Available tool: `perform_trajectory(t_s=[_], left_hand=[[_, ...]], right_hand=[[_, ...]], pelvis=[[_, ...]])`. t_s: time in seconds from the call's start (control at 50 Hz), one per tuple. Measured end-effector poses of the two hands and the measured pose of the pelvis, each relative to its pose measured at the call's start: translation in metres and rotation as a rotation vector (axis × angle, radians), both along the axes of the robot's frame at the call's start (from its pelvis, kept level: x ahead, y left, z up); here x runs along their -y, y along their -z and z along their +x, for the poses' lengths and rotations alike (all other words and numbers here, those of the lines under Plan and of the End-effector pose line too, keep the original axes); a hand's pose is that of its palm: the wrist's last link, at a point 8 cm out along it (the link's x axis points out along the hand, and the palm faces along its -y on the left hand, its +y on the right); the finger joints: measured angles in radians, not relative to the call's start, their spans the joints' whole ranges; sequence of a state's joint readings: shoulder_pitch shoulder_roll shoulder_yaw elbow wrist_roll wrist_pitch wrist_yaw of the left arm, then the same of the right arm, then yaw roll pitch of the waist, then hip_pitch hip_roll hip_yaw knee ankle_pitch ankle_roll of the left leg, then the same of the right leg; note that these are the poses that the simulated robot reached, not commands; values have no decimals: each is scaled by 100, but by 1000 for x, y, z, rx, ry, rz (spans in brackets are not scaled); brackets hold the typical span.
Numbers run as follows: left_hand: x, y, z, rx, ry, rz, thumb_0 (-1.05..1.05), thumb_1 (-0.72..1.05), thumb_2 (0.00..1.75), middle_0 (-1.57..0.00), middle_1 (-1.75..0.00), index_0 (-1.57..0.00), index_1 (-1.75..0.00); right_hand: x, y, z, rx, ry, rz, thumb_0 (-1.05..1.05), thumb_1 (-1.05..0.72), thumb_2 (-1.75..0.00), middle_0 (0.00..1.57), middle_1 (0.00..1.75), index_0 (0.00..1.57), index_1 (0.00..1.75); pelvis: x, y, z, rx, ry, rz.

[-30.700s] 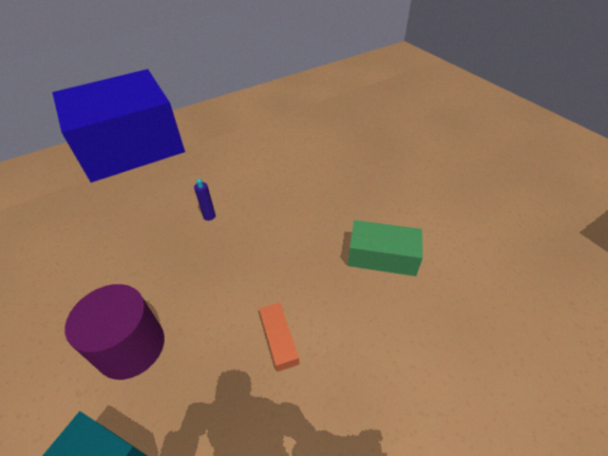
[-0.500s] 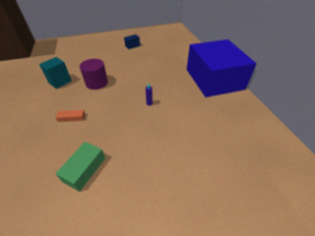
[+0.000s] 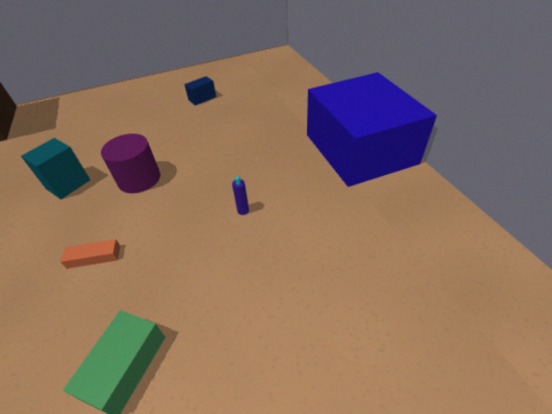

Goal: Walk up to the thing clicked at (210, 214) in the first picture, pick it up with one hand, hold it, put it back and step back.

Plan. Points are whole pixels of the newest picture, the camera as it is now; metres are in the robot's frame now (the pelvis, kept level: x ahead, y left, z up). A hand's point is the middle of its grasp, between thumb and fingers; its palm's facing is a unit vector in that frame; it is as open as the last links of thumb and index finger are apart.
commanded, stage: walk up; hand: left
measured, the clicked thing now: (240, 194) +1.19 +0.20 -0.64
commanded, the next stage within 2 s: none
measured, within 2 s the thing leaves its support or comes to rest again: neither
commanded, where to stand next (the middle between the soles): +0.85 -0.01 m, yaw +1 degrees
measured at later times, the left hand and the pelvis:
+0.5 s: hand (124, 376) +0.24 +0.30 -0.16, palm faces -0.01 -0.94 -0.34, open 7.4 cm; pelvis +0.23 +0.02 +0.00, yaw +1 degrees
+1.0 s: hand (177, 231) +0.53 +0.24 -0.10, palm faces -0.01 -0.91 -0.42, open 7.4 cm; pelvis +0.44 -0.04 +0.01, yaw +0 degrees
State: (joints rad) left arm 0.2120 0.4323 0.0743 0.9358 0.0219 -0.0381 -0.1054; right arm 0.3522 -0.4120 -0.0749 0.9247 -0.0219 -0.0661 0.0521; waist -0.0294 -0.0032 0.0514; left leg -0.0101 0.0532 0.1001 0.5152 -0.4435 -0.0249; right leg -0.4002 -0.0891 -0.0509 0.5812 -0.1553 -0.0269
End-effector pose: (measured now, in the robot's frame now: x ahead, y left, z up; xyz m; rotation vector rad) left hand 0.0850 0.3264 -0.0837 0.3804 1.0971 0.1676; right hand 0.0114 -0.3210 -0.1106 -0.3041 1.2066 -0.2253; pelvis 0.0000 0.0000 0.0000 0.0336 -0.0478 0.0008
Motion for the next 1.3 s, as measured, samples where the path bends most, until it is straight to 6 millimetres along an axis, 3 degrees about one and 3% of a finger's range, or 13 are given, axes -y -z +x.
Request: perform_trajectory(t_s=[0.08, 0.2, 0.32, 0.44, 0.52, 0.66, 0.8, 0.9, 1.0, 1.1, 1.2, 1.3], left_hand=[[17, -6, 42, 92, -24, 13, 1, 91, 89, -21, -30, -21, -30], [26, -15, 65, 60, -60, -1, 0, 90, 89, -21, -30, -21, -30], [13, -3, 85, -15, -94, -22, 0, 90, 89, -21, -30, -21, -30], [-14, 32, 122, -102, -119, -36, 1, 90, 89, -21, -30, -21, -30], [-17, 36, 166, -135, -89, -41, 1, 91, 89, -21, -30, -21, -30], [-10, 18, 252, -96, -28, -54, 1, 91, 89, -21, -30, -21, -30], [8, 0, 346, -51, 16, -8, 1, 91, 89, -21, -30, -21, -30], [29, -7, 409, 53, 11, 42, 1, 91, 89, -21, -30, -21, -30], [45, -20, 436, 71, -16, 36, 0, 90, 89, -21, -30, -21, -30], [47, -19, 450, 29, -35, 21, 0, 90, 89, -21, -30, -21, -30], [37, -2, 462, -20, -70, -5, 0, 90, 89, -21, -30, -21, -30], [19, 28, 484, -84, -94, -26, 1, 90, 89, -21, -30, -21, -30]], right_hand=[[10, 9, 55, -7, -31, 5, 1, -90, -90, 21, 30, 20, 30], [11, -11, 146, 74, -98, 19, 1, -90, -90, 20, 30, 20, 30], [5, -29, 225, 83, -155, -14, 1, -90, -90, 20, 30, 20, 30], [-12, -31, 305, 142, -175, -80, 1, -90, -90, 20, 30, 20, 30], [-22, -41, 331, 186, -128, -79, 1, -90, -90, 21, 30, 20, 30], [-19, -45, 350, 125, -88, -62, 1, -90, -90, 21, 30, 21, 30], [11, -23, 376, 47, -33, -29, 1, -90, -90, 21, 30, 21, 30], [35, 4, 415, -5, -22, -14, 1, -90, -90, 21, 30, 20, 30], [36, 0, 474, 14, -57, 19, 1, -90, -90, 20, 30, 20, 30], [33, -12, 531, 48, -101, 23, 1, -90, -90, 20, 30, 20, 30], [25, -21, 588, 63, -137, -6, 1, -90, -90, 20, 30, 20, 30], [11, -25, 645, 129, -155, -55, 1, -90, -90, 20, 30, 20, 30]], pelvis=[[13, 3, 34, 15, -14, -19], [16, -12, 85, 6, -19, -36], [8, -14, 142, -8, -30, -55], [-15, 6, 208, -7, -29, -47], [-19, 1, 241, -2, -15, -34], [-16, -13, 296, -6, 6, -15], [6, -9, 361, -14, 12, -1], [31, 4, 406, -4, 2, -15], [38, -8, 441, -4, -5, -18], [40, -14, 477, -14, -9, -28], [32, -10, 516, -12, -20, -46], [15, 5, 558, -4, -24, -35]])
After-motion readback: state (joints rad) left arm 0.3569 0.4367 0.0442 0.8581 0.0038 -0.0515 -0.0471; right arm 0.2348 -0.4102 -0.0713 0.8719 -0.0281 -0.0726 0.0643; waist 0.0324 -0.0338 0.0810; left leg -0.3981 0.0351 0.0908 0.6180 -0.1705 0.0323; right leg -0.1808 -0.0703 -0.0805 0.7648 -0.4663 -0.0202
